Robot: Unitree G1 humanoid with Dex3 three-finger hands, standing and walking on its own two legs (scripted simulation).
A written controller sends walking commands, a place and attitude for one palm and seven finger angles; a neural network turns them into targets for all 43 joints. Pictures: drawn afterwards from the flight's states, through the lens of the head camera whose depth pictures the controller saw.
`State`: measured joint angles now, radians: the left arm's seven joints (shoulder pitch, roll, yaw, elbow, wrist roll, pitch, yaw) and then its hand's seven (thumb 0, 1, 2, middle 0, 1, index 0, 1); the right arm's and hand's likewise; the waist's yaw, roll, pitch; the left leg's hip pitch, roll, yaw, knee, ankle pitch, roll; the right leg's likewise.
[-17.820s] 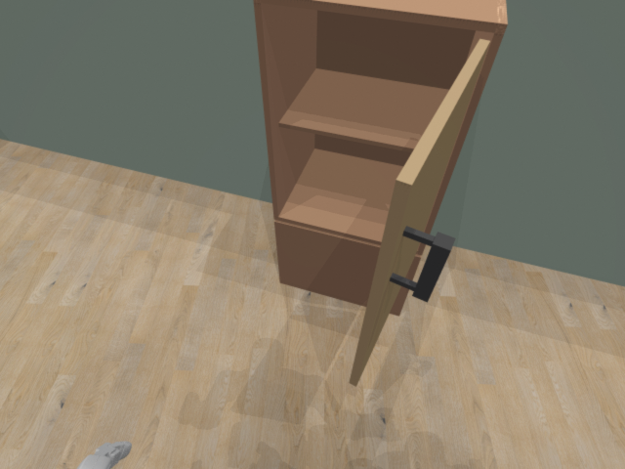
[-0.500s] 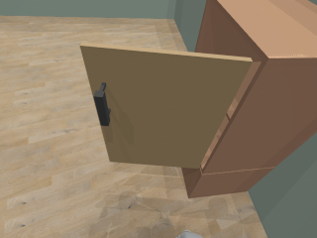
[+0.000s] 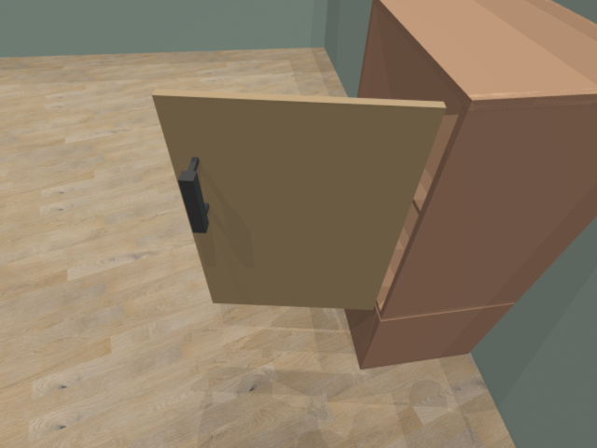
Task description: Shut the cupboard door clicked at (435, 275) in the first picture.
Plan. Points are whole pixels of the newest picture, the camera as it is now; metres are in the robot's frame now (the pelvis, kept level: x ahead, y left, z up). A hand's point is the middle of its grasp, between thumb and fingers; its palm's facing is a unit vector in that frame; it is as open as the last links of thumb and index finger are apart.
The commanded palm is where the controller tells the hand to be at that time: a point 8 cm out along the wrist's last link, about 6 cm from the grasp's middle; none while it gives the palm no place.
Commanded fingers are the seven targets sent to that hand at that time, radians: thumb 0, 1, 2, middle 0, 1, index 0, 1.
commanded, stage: come to a stop and stand still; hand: left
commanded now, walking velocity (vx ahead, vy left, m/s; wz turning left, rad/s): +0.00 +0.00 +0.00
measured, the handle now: (197, 195) +0.50 +0.21 +0.04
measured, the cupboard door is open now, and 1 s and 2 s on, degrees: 80 80 80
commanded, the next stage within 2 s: look again from close up in 0.06 s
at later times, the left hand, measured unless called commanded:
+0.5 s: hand out of the picture +0.00 +0.21 -0.19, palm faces +0.01 -0.98 -0.18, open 7.4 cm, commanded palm none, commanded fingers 0.00 0.90 0.90 -0.20 -0.30 -0.20 -0.30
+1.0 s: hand out of the picture -0.15 +0.21 -0.18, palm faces +0.12 -0.98 -0.15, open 7.4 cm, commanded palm none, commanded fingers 0.00 0.90 0.90 -0.20 -0.30 -0.20 -0.30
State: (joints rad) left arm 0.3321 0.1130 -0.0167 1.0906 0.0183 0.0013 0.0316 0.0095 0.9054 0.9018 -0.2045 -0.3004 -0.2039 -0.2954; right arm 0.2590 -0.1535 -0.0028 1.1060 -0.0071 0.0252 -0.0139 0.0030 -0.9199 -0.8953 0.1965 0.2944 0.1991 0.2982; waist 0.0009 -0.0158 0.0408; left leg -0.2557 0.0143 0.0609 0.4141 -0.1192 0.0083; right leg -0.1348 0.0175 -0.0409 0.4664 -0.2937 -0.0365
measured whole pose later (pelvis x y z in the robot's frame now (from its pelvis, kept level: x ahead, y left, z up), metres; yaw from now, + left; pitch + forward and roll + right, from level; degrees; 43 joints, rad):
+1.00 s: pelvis -0.05 +0.05 +0.00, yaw +2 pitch -2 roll -2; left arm 0.51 0.16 0.02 1.07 0.04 0.02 0.02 0.01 0.91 0.90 -0.20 -0.30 -0.20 -0.29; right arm 0.22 -0.17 -0.03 1.04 -0.01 0.05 -0.01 0.01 -0.91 -0.90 0.20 0.29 0.20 0.30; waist 0.03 -0.02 0.00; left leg -0.37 -0.03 0.06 0.50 -0.29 0.03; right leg -0.21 -0.01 -0.01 0.48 -0.34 -0.04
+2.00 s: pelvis +0.05 +0.01 -0.01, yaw -2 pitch -1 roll -1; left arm 0.36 0.17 0.03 1.06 0.02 -0.01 0.01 0.00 0.92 0.90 -0.20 -0.30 -0.20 -0.30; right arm 0.22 -0.15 -0.03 0.99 -0.02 -0.05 0.00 0.01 -0.92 -0.90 0.19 0.29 0.20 0.30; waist 0.00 -0.06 0.04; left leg -0.35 0.03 0.13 0.60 -0.22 0.06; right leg -0.22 -0.01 -0.07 0.74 -0.47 -0.03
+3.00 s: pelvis +0.02 -0.01 -0.01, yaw -3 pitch -1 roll +2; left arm 0.29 0.18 -0.01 1.00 0.02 0.02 0.02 0.01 0.91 0.90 -0.20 -0.30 -0.20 -0.30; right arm 0.31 -0.21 -0.01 0.98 -0.02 0.01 0.00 0.01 -0.91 -0.90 0.20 0.29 0.20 0.30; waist -0.01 0.06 0.04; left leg -0.29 -0.02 0.10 0.48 -0.17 0.04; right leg -0.33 -0.03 0.02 0.56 -0.21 0.00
